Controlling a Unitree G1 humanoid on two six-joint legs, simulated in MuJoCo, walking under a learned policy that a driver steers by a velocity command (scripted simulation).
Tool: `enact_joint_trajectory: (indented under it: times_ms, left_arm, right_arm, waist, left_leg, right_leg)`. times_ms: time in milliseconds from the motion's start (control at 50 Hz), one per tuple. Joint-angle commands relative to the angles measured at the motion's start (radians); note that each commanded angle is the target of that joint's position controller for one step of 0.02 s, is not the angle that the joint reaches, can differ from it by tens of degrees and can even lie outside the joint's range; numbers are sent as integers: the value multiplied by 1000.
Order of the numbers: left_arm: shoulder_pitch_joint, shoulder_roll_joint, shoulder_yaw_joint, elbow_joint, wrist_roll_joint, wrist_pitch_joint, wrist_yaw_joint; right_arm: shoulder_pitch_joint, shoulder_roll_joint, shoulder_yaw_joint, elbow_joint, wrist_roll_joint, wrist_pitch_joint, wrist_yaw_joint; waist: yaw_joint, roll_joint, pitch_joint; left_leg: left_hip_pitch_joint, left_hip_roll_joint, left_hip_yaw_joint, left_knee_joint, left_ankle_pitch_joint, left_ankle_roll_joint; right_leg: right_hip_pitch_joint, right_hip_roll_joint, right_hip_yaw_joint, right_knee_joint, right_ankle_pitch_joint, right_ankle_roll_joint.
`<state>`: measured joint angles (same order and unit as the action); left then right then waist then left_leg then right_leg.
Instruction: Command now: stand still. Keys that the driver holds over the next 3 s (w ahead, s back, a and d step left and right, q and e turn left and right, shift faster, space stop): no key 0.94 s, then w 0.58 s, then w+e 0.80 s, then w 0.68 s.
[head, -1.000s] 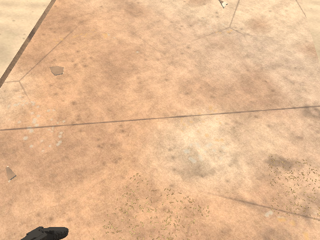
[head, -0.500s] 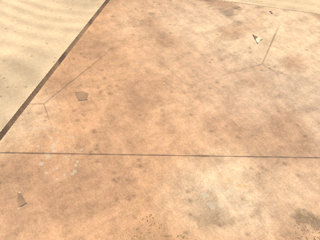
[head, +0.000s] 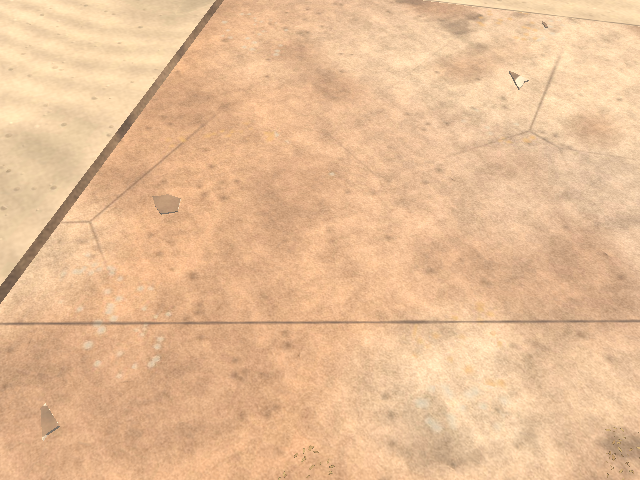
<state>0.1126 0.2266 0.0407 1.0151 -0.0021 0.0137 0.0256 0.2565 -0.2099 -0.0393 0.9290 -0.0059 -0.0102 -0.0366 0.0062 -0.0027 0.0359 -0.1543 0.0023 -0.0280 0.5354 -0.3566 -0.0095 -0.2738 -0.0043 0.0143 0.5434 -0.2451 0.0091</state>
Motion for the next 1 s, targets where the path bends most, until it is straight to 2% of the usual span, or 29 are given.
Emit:
enact_joint_trajectory:
  times_ms: [20,460,940,960,1000]
  left_arm:
    - [-10,105,20,-17,0,-5,6]
    - [47,81,12,73,0,0,17]
    - [118,58,-2,87,-2,-3,21]
    - [136,46,-5,96,-2,-2,22]
    - [147,62,3,98,-12,-2,24]
  right_arm:
    - [43,-100,-19,-11,0,-8,-4]
    - [102,-66,6,115,0,-12,-7]
    - [164,-40,19,158,4,-12,-7]
    - [185,-31,21,170,5,-11,-7]
    - [180,-66,9,161,15,-6,-14]
  waist:
    - [1,11,-34]
    - [3,6,14]
    - [-2,5,23]
    - [-3,8,0]
    - [-5,37,46]
  left_leg:
    - [-90,28,-18,-106,241,17]
    - [-119,15,2,-156,121,18]
    - [-124,11,12,-159,131,18]
    - [-116,3,20,-166,33,22]
    - [-156,4,-3,-171,-261,62]
  right_leg:
    - [112,-32,30,-60,232,-38]
    - [95,-20,25,-102,128,-27]
    - [87,-16,24,-101,145,-29]
    - [97,-4,11,-101,41,-29]
    - [25,38,-27,-54,-282,-43]
